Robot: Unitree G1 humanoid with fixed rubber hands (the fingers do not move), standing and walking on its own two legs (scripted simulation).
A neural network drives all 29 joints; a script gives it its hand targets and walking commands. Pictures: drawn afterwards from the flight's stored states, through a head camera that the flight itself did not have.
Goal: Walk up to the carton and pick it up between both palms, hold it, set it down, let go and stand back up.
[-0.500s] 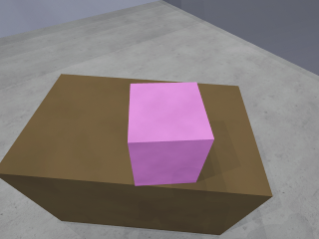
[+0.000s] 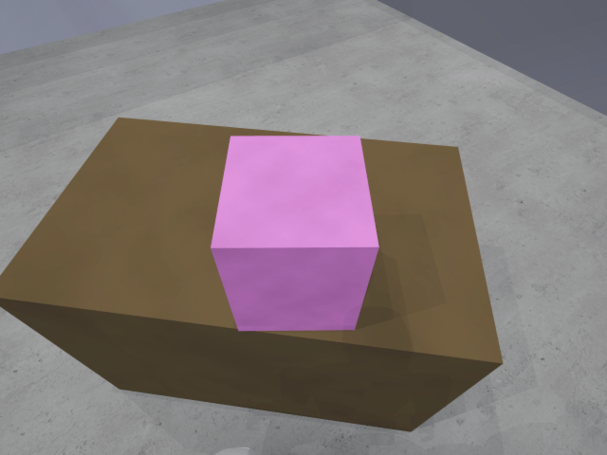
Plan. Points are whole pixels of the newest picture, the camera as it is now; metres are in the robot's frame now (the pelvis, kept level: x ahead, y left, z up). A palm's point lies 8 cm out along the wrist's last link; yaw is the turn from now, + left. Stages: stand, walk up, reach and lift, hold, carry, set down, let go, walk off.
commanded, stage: walk up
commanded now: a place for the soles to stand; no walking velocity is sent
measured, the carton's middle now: (296, 238) +0.44 +0.02 -0.01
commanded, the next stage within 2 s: reach and lift in 0.94 s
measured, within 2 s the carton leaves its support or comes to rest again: neither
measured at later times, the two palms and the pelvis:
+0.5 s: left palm out of the picture +0.02 +0.25 -0.13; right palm out of the picture +0.03 -0.24 -0.13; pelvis +0.01 +0.00 +0.00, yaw -1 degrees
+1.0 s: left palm out of the picture +0.06 +0.26 -0.14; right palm out of the picture +0.04 -0.24 -0.14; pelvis +0.01 +0.01 +0.00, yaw -1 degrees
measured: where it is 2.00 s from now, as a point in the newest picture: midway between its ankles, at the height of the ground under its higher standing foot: outside the picture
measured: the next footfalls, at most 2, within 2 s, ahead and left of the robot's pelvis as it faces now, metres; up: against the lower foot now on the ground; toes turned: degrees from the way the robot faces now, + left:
left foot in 0.14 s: +0.05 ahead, +0.12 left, +0.00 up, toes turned +3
